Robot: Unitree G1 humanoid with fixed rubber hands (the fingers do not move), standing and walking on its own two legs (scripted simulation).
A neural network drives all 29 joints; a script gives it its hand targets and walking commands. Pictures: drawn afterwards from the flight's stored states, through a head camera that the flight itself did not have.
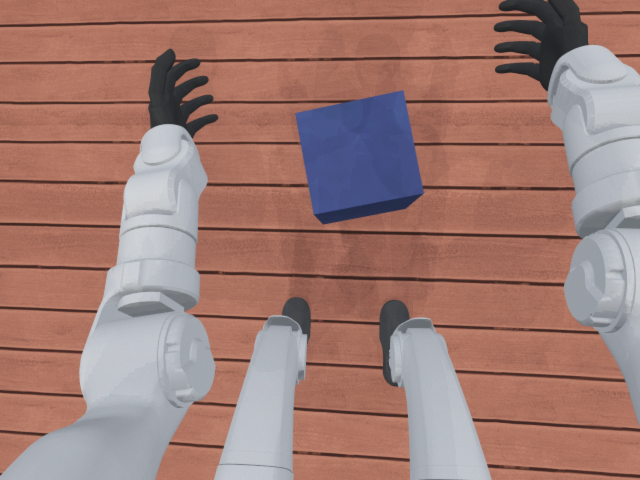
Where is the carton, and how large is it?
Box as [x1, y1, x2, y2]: [295, 90, 423, 223]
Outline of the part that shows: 403,90 295,113 313,213 322,223 328,223 405,208 423,193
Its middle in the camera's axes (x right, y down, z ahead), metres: +0.08 -0.16 +0.86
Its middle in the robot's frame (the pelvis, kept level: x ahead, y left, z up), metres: +0.54 +0.00 -0.54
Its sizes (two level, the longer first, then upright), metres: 0.210 0.200 0.250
